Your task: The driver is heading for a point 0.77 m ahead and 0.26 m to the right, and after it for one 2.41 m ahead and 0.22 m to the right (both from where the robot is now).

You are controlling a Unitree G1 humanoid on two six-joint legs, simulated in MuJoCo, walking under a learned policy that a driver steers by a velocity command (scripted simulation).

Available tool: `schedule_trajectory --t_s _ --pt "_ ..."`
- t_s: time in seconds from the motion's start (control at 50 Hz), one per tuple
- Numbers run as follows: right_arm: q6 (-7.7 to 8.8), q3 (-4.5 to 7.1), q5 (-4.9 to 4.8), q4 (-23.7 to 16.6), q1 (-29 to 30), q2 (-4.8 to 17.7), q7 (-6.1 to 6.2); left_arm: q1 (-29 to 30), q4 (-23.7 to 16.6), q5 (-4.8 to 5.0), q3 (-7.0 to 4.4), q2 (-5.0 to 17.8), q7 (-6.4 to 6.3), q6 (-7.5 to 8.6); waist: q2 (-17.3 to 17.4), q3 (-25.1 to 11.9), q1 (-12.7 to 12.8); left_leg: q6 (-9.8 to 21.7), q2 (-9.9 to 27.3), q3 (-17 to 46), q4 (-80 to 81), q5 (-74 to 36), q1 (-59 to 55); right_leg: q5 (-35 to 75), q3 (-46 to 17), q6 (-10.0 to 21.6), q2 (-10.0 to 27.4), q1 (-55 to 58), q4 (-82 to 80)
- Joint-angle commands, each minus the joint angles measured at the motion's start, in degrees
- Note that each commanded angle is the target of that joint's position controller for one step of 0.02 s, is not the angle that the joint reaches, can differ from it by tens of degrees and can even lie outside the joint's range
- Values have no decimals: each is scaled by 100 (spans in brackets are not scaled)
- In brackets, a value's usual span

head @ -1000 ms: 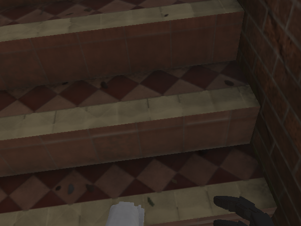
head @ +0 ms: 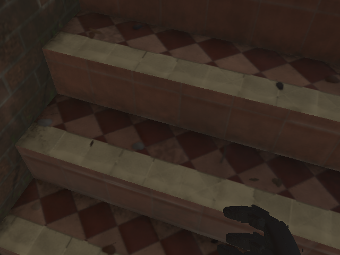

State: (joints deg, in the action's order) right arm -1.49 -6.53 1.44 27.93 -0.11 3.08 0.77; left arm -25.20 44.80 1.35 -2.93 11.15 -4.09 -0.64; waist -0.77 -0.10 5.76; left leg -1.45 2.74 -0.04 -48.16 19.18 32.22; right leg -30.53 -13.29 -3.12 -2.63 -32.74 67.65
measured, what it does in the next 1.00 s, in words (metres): climbs, turning right: right foot, then left foot 0.19 m higher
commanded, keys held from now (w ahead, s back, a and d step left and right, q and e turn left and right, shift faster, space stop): e+shift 0.04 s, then w+e+shift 0.52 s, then w+q+shift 0.34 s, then q+shift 0.10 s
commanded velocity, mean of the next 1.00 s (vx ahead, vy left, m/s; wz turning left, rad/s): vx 0.71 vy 0.00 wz -0.41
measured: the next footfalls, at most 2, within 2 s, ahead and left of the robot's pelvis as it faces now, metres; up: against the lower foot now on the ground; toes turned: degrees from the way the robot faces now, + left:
right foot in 0.40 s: +0.06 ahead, -0.13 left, +0.00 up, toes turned -28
left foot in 0.84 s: +0.35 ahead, -0.12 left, +0.19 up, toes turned -38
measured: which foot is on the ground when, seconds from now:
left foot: down 0.00-0.40, up 0.42-0.82, down 0.84-1.00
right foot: up 0.00-0.38, down 0.40-0.78, up 0.80-1.00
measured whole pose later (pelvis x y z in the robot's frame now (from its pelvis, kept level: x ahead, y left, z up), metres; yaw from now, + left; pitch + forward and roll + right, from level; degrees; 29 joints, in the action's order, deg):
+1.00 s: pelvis +0.29 -0.17 +0.21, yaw -25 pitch +1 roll +0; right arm 0.6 -2.0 1.3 56.3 -35.0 9.0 -1.3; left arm 8.5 26.3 -5.1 6.7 5.3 5.3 9.8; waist -2.0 -7.3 -2.7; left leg 5.3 -10.8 9.0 -44.0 21.7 22.3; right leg -0.7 -5.9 5.3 0.4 -62.7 117.6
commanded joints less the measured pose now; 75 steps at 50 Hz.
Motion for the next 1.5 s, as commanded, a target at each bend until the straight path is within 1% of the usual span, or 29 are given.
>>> schedule_trajectory --t_s 0.02,0.06,0.18,0.36,0.4,0.44,0.46,0.5,0.58,0.64,0.7,0.74,0.76,0.78,0.82,0.84,0.86,0.88,0.98,1.1,1.16,1.2,1.22,1.24,1.26,1.3,1.34,1.38,1.5 --pt "-18 679 212 -625 228 1484 143 305 -737 84 -165 402 -12 84 799 -935 -385 1191 2551 3350 2883 344 -2073 128 566 -529 233 -2206 4161" --pt "-59 624 47 -220 128 1191 268 484 -1064 -24 -42 402 -131 -164 1211 -204 -174 1088 1435 1485 2566 541 -1484 946 760 -564 263 -2260 3710" --pt "401 956 50 627 -1559 1612 350 1451 -1357 -130 268 135 231 116 1003 -240 -714 1411 1900 1229 3474 2291 -2315 1432 1237 -66 742 -2688 2233" --pt "557 1032 -260 941 -66 2243 76 724 -1299 -98 198 592 489 -22 506 -209 218 903 1568 -1095 2796 -378 -1892 980 2005 1311 874 976 -2784" --pt "439 829 -176 781 -172 1740 17 143 -693 -192 -82 996 630 127 -922 -257 188 707 1063 -1540 -265 -1891 -1329 1835 2466 1328 -135 2311 -3876" --pt "637 486 -16 -30 -87 975 -142 -193 -990 -10 -162 1632 781 312 -2097 -747 -195 -37 -316 -339 -4426 641 2694 2144 -2385 2323 1392 4060 -4274" --pt "849 508 -164 -126 208 1184 -258 -158 -1207 11 -251 1839 690 373 -1282 -860 105 -175 -337 450 -5440 224 3815 -849 -4292 2826 2164 4399 -5660" --pt "1190 356 -123 -272 805 976 -320 -73 -1017 -188 -111 1360 508 405 -235 87 21 -195 81 456 -6752 -586 5110 -1066 -3667 2587 2254 3917 -5475" --pt "1220 -65 -38 -734 891 170 -478 -375 -108 -561 296 384 512 410 -510 311 -459 172 -10 300 -10576 59 6810 693 -2137 2170 1706 3475 -4881" --pt "936 -265 -241 -1119 1478 484 -380 694 267 -345 479 281 438 338 -406 967 -1071 220 284 -386 -7213 -696 4582 1222 24 1697 1156 -15 -6322" --pt "729 43 -175 -636 341 963 -237 44 853 117 447 957 330 753 -988 -1475 -1662 653 -712 -1715 -4914 -1392 -2112 9376 1519 1805 1059 -813 -6594" --pt "618 541 -240 67 -1408 1957 -118 670 667 -233 -106 2742 343 505 -1320 -2114 -2435 536 -930 -1401 -3429 1321 -1367 14673 1703 1897 1691 2751 -4444" --pt "515 684 -276 332 -1988 2230 -140 942 528 -354 -145 2607 346 422 -1138 -1892 -2365 705 -1012 -957 -2054 1908 -1192 15009 1550 1966 2019 3529 -3531" --pt "535 756 -226 820 -2176 2276 -125 894 109 -290 -15 1662 283 446 88 -1494 -1850 1248 -884 208 -981 1964 -1587 14209 1559 1618 1537 2428 -1643" --pt "257 537 485 1999 -3472 1632 -8 3200 -1202 -529 528 203 691 973 3176 -1067 -1769 1776 -134 3440 2015 270 -1820 3499 989 1347 -302 -465 3843" --pt "284 128 558 2324 -3350 344 -293 3871 -1780 -554 780 -664 941 1148 1790 -386 -1168 1078 -764 1782 1188 -1868 -1095 2467 739 1638 -113 -870 4825" --pt "275 13 419 2301 -3044 -351 -397 3452 -1845 -651 818 -929 1121 1166 522 -448 -531 1328 -652 2582 1206 -522 -916 2650 677 1703 -231 -2021 5740" --pt "366 192 129 2117 -2594 -46 -399 2457 -1767 -738 928 -1057 1228 1121 77 -191 -136 1634 -412 3454 1737 769 -570 2644 505 1585 -159 -2696 6144" --pt "487 517 -61 1874 -1854 919 -158 2844 -1821 -668 1075 -526 852 980 -621 781 -109 1409 -372 3447 2607 332 607 2945 1300 555 390 -3404 4670" --pt "194 756 -176 2159 -3750 1235 15 4274 -2440 -267 1108 -803 517 1071 590 -103 -1240 1513 43 4049 2524 -1266 -2407 1723 1280 251 207 -5077 4863" --pt "33 1066 -463 1761 -2814 1648 270 5041 -3208 -503 1116 -685 264 904 1000 -71 -832 1355 14 3222 4089 -2997 -409 -233 1939 313 223 -1657 811" --pt "253 1214 -346 1835 -2820 2109 269 3027 -2801 -264 334 408 -17 785 2333 -1618 67 1292 -156 3005 3100 -8433 -1228 -333 2085 605 -303 1312 88" --pt "417 1323 -337 1590 -1696 2377 243 833 -2086 -327 -111 1301 3 804 1823 -2548 1030 1037 -89 2688 757 -9898 -1461 -165 252 1065 480 2546 -418" --pt "587 1196 -372 975 -1180 1811 23 -40 -1713 -733 -248 1888 6 700 -1525 -4000 876 788 -950 2138 -1676 -6722 -23 578 -3030 1887 2078 4195 -2740" --pt "642 1096 -172 982 -1270 1428 -166 653 -1808 -909 -86 1490 -87 569 -3353 -3974 371 248 -1466 1989 -5072 -780 970 1297 -5783 2532 3156 3712 -4569" --pt "517 876 -240 555 -777 1044 -381 1696 -1397 -389 170 173 -228 137 -1418 -1399 -371 156 -755 1458 -6906 -404 1811 -1058 -3321 1943 2584 1250 -4093" --pt "184 735 -164 588 -1244 865 -240 2413 -966 -342 268 -498 -244 48 59 217 -1050 210 -253 920 -6946 -509 1846 -637 -1066 1361 2257 -594 -3221" --pt "62 665 -332 664 -1695 744 -116 2407 -627 -331 187 -350 -158 100 613 546 -1320 207 -184 689 -6988 -1068 1551 498 259 1185 2060 -997 -3135" --pt "-60 720 -403 -389 -294 1129 -34 1660 -736 -383 -212 761 -467 -137 -529 -136 -945 -353 488 487 -4776 -1630 2236 1831 1405 1129 2390 934 -3641"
